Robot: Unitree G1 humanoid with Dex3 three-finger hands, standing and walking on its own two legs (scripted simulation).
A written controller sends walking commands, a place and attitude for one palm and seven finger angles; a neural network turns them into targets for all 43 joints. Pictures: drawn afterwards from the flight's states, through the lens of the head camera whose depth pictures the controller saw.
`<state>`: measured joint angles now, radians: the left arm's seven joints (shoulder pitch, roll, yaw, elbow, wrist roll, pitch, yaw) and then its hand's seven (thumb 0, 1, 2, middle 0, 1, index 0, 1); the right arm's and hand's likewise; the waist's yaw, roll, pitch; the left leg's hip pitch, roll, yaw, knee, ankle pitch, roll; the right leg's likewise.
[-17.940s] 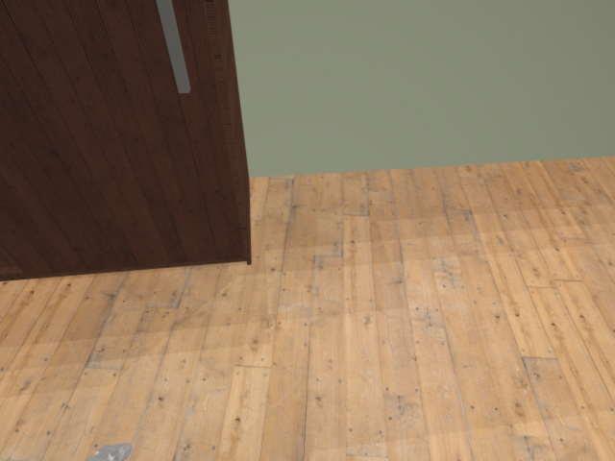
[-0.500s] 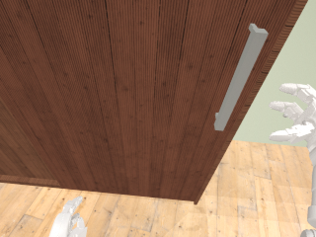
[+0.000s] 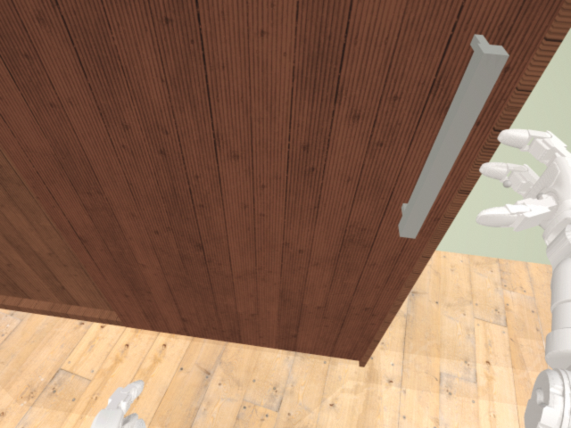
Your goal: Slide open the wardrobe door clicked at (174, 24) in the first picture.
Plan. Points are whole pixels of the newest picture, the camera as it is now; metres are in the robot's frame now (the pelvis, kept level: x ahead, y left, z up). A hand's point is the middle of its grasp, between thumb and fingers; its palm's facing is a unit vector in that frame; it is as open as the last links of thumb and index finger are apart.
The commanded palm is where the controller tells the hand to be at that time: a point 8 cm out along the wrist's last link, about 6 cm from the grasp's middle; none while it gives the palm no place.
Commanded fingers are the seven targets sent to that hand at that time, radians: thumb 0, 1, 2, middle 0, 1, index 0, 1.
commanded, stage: move the hooked fingers beside the handle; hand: right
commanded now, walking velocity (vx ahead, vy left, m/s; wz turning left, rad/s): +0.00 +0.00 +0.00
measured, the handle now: (436, 152) +0.47 -0.16 +0.18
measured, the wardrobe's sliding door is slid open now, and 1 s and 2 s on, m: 0.00 0.00 0.00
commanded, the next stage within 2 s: none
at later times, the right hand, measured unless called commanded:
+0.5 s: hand (499, 181) +0.41 -0.23 +0.18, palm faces +0.06 +1.00 +0.00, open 14.0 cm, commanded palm +0.39 -0.28 +0.19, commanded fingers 0.00 0.50 -0.30 0.30 1.20 0.30 1.20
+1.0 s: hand (509, 179) +0.40 -0.23 +0.20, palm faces +0.09 +1.00 -0.01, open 14.0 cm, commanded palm +0.37 -0.28 +0.19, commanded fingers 0.00 0.50 -0.30 0.30 1.20 0.30 1.20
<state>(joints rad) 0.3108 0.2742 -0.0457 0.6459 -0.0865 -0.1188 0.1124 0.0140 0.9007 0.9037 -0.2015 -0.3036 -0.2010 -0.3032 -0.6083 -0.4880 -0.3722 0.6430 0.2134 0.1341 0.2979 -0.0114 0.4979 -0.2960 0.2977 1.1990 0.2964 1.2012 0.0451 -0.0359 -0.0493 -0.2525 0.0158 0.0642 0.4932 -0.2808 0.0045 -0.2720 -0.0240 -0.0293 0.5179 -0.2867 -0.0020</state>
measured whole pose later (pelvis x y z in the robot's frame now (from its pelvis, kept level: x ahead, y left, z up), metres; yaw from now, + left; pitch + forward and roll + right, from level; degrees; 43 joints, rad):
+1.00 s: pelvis +0.00 +0.01 +0.00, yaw +0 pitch +2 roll +0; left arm 0.33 0.27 -0.04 0.64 -0.09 -0.07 0.11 0.01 0.90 0.90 -0.20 -0.30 -0.20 -0.30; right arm -0.60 -0.47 -0.39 0.64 0.20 0.08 0.28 -0.01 0.50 -0.30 0.30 1.20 0.30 1.20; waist 0.04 -0.03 -0.05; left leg -0.24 0.00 0.06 0.48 -0.27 0.01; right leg -0.25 -0.04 -0.03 0.50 -0.28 0.01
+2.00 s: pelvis +0.00 +0.00 +0.00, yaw +1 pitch +3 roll +0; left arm 0.30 0.26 -0.04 0.62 -0.08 -0.05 0.10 0.01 0.90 0.90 -0.20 -0.30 -0.20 -0.30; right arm -0.60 -0.43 -0.36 0.62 0.20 0.12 0.23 -0.01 0.50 -0.30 0.30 1.20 0.31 1.21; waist 0.04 -0.03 -0.06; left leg -0.25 0.01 0.05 0.48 -0.27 0.00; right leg -0.26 -0.03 -0.04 0.50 -0.28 0.00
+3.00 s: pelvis -0.01 +0.00 +0.00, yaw +0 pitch +2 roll +1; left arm 0.29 0.27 -0.05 0.63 -0.09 -0.05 0.10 0.01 0.90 0.90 -0.20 -0.30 -0.20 -0.30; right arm -0.67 -0.47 -0.33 0.70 0.20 0.17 0.25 -0.01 0.50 -0.30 0.30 1.20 0.30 1.20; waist 0.04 -0.03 -0.06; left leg -0.24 0.01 0.07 0.46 -0.25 0.01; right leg -0.27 -0.03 -0.02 0.50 -0.26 0.00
